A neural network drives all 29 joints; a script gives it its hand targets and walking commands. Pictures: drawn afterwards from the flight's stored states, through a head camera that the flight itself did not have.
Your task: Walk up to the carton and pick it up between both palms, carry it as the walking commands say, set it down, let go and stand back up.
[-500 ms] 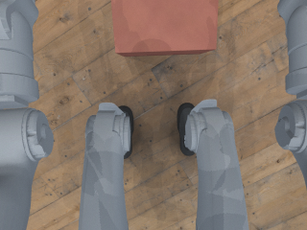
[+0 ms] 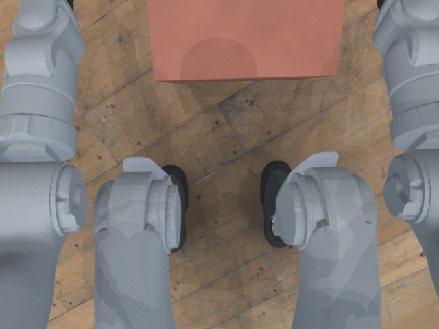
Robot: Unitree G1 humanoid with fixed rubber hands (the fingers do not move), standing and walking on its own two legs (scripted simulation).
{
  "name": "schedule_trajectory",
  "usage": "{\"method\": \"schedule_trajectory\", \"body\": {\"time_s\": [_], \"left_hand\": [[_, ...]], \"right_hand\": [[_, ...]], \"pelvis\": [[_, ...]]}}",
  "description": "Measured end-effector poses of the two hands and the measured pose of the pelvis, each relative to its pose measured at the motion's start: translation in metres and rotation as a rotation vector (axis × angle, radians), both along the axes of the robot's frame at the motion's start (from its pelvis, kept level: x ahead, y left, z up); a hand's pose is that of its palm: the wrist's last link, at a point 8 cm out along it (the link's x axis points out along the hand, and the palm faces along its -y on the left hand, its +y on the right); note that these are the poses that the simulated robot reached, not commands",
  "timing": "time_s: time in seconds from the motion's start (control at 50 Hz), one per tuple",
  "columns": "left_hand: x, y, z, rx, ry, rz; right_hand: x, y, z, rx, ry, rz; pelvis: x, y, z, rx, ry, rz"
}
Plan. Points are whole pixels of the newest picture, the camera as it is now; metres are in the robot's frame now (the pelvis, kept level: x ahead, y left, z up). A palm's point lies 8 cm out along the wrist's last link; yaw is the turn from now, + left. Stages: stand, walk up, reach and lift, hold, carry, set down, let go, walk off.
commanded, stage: reach and lift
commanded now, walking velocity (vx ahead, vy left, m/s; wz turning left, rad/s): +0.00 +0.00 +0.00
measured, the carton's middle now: out of the picture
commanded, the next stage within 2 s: none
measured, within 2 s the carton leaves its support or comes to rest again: leaves its support in 1.98 s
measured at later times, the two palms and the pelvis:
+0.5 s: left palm out of the picture +0.55 +0.22 -0.21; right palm out of the picture +0.54 -0.22 -0.22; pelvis +0.01 +0.00 -0.04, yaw +1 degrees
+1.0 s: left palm out of the picture +0.55 +0.18 -0.21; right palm out of the picture +0.54 -0.20 -0.21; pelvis +0.00 +0.00 -0.03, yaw +0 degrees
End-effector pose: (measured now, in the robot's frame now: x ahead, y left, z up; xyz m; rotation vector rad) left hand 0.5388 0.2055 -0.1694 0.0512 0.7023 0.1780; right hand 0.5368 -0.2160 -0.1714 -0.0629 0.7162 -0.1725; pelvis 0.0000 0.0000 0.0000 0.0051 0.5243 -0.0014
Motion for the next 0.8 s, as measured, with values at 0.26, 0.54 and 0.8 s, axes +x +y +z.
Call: {"method": "schedule_trajectory", "body": {"time_s": [0.26,0.54,0.8], "left_hand": [[-0.002,0.018,-0.041,0.014,0.043,0.013],[0.007,0.015,-0.045,0.014,0.035,-0.018],[0.003,0.001,-0.041,-0.006,0.048,-0.017]], "right_hand": [[0.004,-0.001,-0.039,-0.007,0.028,0.033],[0.001,-0.008,-0.049,-0.004,0.046,0.024],[0.006,0.009,-0.04,0.005,0.041,0.034]], "pelvis": [[0.01,0.0,-0.032,-0.004,-0.004,0.007],[0.012,0.001,-0.04,-0.001,-0.011,0.014],[0.006,-0.003,-0.037,0.005,-0.001,0.011]]}}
